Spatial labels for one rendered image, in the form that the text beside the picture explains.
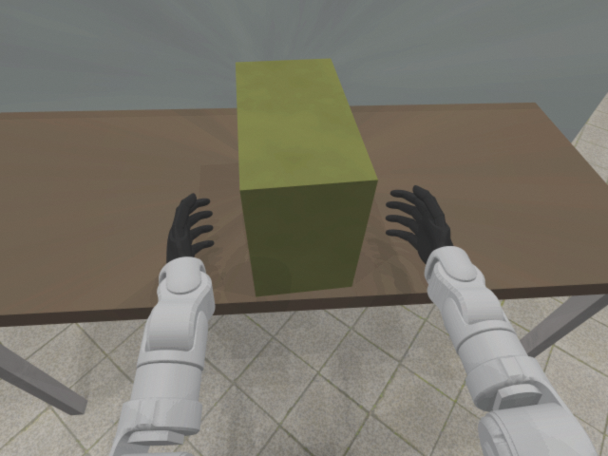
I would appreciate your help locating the right robot forearm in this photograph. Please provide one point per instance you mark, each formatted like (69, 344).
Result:
(500, 374)

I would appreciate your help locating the robot right upper arm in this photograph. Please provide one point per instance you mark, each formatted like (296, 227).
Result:
(538, 430)

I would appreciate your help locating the robot right hand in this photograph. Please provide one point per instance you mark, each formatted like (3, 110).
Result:
(430, 227)

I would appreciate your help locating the left robot forearm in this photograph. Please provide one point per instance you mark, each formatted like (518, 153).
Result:
(164, 404)

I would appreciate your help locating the carton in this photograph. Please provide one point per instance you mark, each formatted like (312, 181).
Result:
(306, 180)

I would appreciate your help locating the robot left hand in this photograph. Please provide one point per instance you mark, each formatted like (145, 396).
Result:
(180, 238)

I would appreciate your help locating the table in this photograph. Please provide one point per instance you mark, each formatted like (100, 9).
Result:
(87, 200)

